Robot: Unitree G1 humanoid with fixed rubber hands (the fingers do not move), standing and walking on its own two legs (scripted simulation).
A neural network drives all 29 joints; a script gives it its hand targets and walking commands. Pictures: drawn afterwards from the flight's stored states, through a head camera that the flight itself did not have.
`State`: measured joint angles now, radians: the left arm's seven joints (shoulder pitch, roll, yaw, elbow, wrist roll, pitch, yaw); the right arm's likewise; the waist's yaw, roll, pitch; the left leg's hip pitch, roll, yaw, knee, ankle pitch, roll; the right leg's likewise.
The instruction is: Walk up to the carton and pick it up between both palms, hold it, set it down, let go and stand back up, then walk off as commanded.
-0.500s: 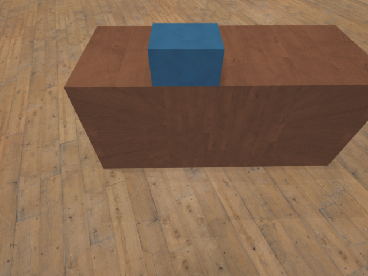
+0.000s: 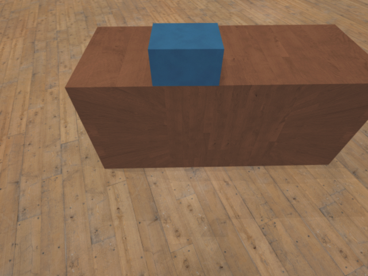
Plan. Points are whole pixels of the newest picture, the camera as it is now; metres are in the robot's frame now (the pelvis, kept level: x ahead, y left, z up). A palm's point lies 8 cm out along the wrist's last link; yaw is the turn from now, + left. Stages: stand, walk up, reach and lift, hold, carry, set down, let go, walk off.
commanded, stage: stand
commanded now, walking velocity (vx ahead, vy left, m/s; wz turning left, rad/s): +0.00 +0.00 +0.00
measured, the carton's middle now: (185, 54) +1.00 -0.01 -0.04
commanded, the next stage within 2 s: none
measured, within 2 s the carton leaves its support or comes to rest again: neither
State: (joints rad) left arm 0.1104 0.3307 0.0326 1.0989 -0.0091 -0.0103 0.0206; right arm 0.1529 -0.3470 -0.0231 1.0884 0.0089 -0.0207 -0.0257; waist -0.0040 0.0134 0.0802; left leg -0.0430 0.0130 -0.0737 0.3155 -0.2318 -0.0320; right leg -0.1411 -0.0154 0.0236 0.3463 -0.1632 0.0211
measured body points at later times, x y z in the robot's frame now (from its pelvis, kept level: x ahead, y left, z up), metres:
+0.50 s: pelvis +0.00 +0.00 +0.00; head +0.02 -0.01 +0.45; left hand +0.06 +0.30 -0.13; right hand +0.06 -0.31 -0.14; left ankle -0.03 +0.14 -0.75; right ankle +0.02 -0.13 -0.75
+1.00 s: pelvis +0.00 -0.01 +0.00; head +0.02 -0.01 +0.45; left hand +0.07 +0.29 -0.13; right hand +0.05 -0.31 -0.14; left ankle -0.03 +0.14 -0.75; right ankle +0.02 -0.13 -0.75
